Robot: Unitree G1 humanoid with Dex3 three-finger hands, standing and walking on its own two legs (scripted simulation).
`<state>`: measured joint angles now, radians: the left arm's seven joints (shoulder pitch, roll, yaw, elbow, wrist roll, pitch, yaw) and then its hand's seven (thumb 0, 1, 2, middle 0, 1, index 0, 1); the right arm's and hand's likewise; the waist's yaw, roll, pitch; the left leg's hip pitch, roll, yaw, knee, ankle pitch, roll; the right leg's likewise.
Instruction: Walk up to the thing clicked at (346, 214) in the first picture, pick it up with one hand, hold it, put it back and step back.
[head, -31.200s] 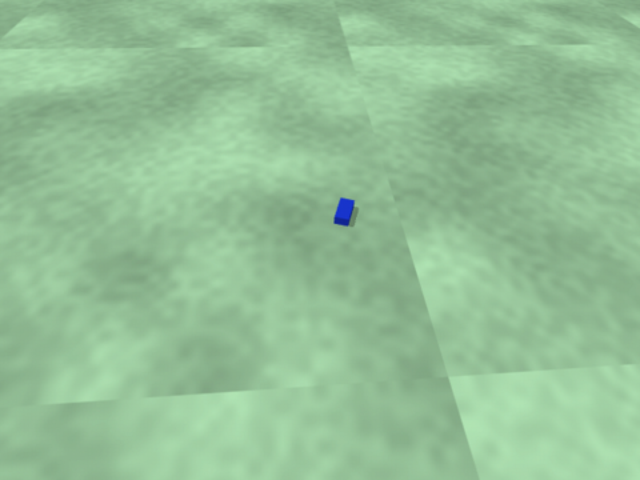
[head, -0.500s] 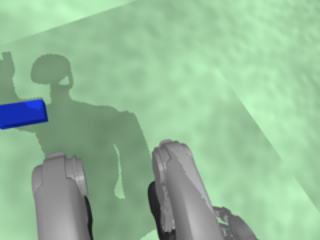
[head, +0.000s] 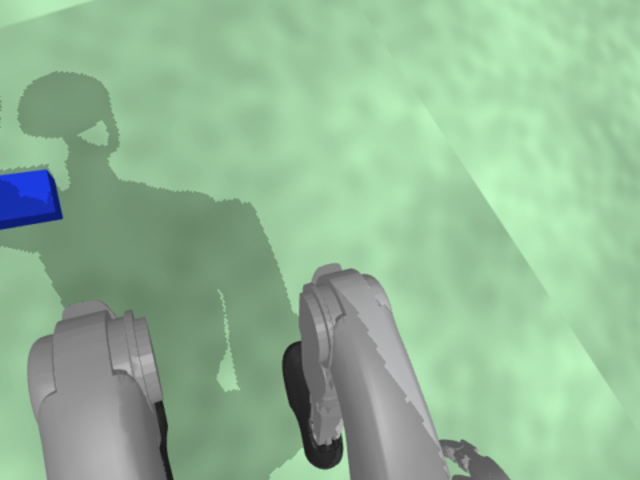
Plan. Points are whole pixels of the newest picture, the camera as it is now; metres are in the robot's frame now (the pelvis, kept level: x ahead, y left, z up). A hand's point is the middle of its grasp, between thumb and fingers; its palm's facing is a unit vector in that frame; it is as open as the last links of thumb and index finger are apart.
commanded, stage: home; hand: left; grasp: from above
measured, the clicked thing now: (2, 202) +0.48 +0.33 -0.30
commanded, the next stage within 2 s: none
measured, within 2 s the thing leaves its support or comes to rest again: neither
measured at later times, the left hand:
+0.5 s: hand out of the picture +0.36 +0.31 +0.01, palm faces -0.31 -0.50 -0.81, open 8.8 cm
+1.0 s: hand out of the picture +0.24 +0.25 +0.23, palm faces +0.14 -0.92 -0.36, open 7.4 cm
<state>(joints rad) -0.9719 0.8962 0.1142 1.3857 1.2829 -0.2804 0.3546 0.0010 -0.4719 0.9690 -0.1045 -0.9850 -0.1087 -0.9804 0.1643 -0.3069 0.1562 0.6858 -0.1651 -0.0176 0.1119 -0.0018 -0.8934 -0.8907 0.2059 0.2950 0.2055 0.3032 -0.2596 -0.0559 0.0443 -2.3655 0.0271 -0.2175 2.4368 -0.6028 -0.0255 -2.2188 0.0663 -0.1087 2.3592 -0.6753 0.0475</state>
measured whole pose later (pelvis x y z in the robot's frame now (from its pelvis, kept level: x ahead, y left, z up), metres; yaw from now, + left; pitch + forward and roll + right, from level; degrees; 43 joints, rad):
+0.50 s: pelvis +0.01 +0.00 +0.12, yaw +5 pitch +33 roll -7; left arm -0.41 0.57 0.06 0.63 0.66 0.02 0.02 0.00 0.60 0.85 -0.21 -0.35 -0.21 -0.36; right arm 0.15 -0.27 -0.01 0.63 -0.01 0.02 0.09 0.00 -0.90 -0.90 0.21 0.30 0.21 0.30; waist -0.08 0.04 -0.17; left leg -2.01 0.05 -0.12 2.05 -0.62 -0.01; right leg -1.90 0.04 -0.06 2.00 -0.68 0.04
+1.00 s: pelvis +0.05 +0.00 +0.31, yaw +11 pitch +21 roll -4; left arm 0.17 0.30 0.04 0.14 0.06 0.34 0.07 0.01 0.90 0.90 -0.21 -0.30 -0.21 -0.31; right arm 0.16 -0.20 0.04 0.56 0.04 -0.12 -0.10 0.00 -0.90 -0.90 0.21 0.30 0.21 0.30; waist -0.06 0.04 -0.18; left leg -1.24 0.04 -0.09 1.42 -0.54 -0.02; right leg -1.14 0.01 -0.06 1.37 -0.60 0.02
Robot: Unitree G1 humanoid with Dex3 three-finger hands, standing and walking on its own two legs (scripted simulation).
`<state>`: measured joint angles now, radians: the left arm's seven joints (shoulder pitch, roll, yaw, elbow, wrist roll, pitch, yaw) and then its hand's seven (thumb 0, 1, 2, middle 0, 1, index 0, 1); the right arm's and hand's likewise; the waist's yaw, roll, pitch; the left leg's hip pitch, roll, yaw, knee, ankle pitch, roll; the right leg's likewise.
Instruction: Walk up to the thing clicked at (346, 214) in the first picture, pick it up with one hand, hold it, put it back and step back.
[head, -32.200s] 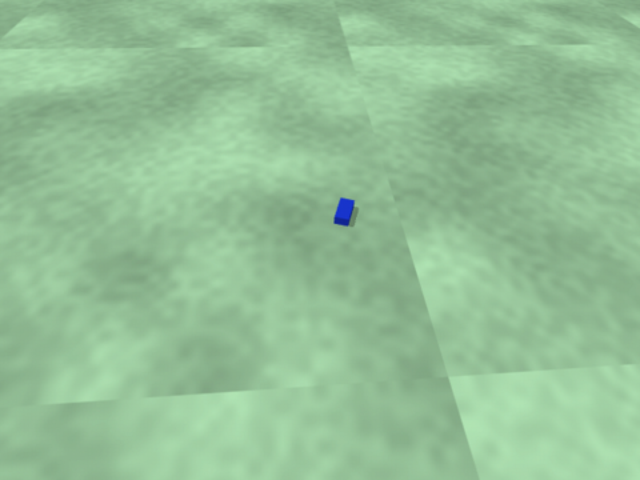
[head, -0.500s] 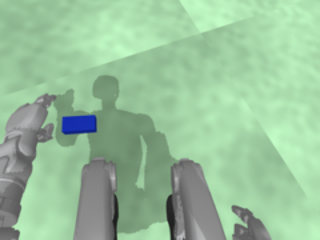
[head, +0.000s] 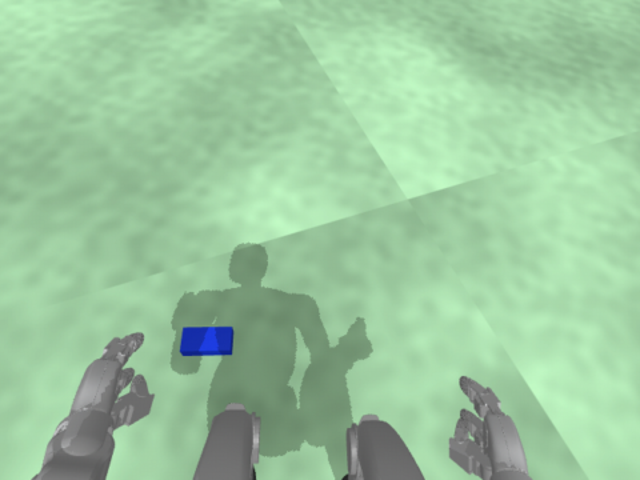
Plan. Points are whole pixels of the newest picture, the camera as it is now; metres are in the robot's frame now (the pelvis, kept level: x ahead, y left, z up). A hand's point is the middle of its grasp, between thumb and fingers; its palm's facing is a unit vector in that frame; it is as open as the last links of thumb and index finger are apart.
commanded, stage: home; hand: left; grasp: from above
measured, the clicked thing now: (207, 341) +0.48 +0.24 -0.61
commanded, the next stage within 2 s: none
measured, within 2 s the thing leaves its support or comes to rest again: neither
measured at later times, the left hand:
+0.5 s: hand (117, 426) +0.20 +0.19 +0.04, palm faces +0.08 -0.97 -0.21, open 7.4 cm
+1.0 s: hand (127, 435) +0.19 +0.18 +0.04, palm faces +0.08 -0.98 -0.21, open 7.4 cm
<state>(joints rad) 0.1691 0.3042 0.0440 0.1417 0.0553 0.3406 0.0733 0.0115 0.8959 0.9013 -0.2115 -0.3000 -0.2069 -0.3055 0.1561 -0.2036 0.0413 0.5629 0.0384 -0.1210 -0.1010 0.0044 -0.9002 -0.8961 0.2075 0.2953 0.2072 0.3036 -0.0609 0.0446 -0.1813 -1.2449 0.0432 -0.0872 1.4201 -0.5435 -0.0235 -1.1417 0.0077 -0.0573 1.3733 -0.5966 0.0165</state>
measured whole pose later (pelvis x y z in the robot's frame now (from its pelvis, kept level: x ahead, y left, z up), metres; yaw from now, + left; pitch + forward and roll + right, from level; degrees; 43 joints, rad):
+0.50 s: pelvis +0.04 +0.00 +0.09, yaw +2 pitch +10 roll -3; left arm 0.52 0.22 0.03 -0.13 -0.05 0.46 0.03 0.01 0.90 0.90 -0.20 -0.30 -0.20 -0.30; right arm 0.29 -0.22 0.03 0.52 0.01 -0.22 -0.19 0.01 -0.90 -0.90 0.21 0.30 0.21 0.30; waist -0.05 0.06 -0.18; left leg -0.71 0.04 -0.06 1.01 -0.46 -0.02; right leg -0.61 0.00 -0.05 0.94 -0.50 0.02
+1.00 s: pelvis +0.03 -0.01 +0.09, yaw +2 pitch +9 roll -2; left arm 0.50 0.22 0.03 -0.12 -0.05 0.46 0.02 0.01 0.90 0.90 -0.20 -0.30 -0.20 -0.30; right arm 0.30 -0.22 0.04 0.55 0.00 -0.25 -0.19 0.01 -0.90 -0.90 0.21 0.30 0.21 0.30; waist -0.04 0.06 -0.15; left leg -0.71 0.04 -0.07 1.01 -0.45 -0.03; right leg -0.62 0.00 -0.05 0.96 -0.49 0.01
